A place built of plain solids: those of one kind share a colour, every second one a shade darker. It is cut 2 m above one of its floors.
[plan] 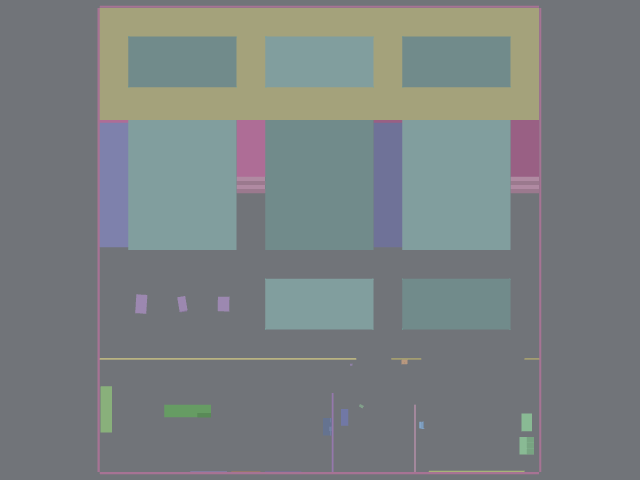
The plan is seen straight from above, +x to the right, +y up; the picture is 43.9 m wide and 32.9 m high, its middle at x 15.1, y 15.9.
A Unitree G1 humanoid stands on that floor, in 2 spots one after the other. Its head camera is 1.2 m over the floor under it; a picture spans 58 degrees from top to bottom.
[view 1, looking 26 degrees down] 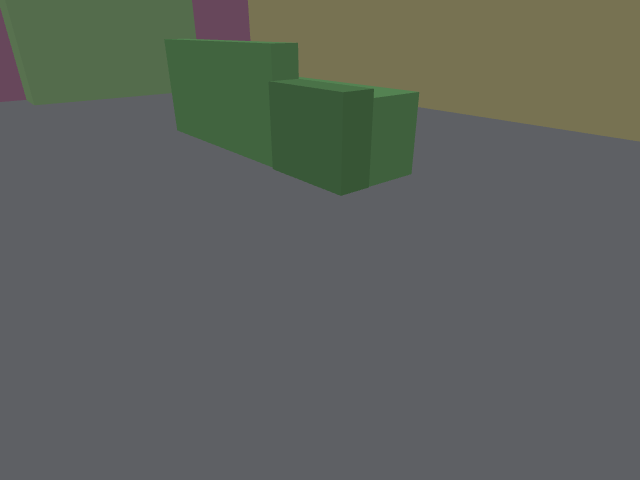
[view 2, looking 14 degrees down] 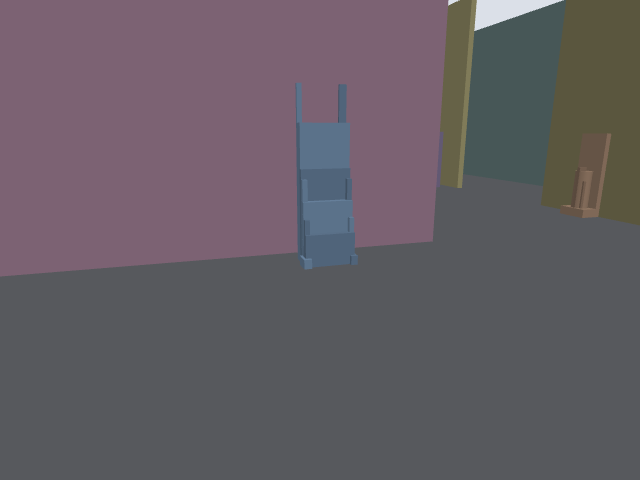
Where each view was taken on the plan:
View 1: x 10.03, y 1.50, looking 140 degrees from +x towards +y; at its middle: ground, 2.74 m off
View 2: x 25.84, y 2.00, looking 163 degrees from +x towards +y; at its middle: more_step_ladder_step_ladder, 3.91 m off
